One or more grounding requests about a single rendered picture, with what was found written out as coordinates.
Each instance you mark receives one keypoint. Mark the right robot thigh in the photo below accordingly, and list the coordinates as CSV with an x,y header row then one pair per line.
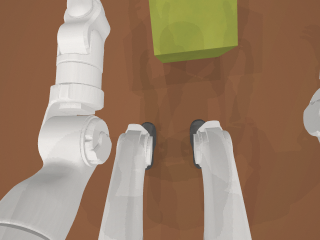
x,y
225,216

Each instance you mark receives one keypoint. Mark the left robot forearm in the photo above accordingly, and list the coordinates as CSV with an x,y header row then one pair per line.
x,y
79,62

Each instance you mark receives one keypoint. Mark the right robot upper arm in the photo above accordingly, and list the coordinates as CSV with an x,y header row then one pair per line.
x,y
311,116

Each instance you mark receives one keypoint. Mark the left robot upper arm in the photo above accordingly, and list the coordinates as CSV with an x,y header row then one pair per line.
x,y
44,206

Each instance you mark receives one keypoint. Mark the robot right foot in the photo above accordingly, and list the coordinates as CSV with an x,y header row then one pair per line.
x,y
195,125

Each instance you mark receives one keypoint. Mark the carton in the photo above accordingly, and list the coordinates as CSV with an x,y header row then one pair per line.
x,y
185,30

